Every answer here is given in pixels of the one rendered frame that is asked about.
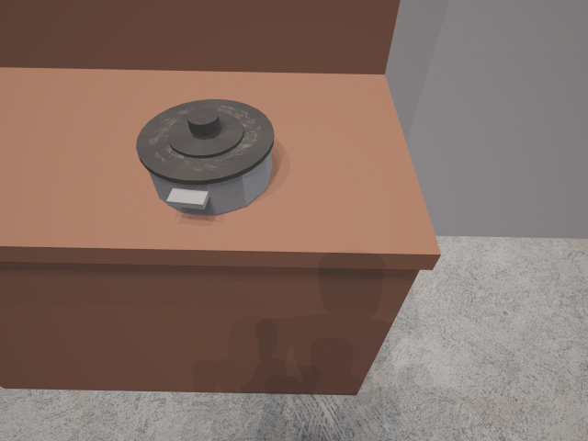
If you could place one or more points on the lid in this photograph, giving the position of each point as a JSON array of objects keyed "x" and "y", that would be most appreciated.
[{"x": 168, "y": 149}]

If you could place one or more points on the pot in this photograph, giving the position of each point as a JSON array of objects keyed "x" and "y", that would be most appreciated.
[{"x": 218, "y": 198}]

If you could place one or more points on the table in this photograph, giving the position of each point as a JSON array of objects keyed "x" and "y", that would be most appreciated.
[{"x": 103, "y": 286}]

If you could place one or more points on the knob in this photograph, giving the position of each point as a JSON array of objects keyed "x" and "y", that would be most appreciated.
[{"x": 203, "y": 121}]

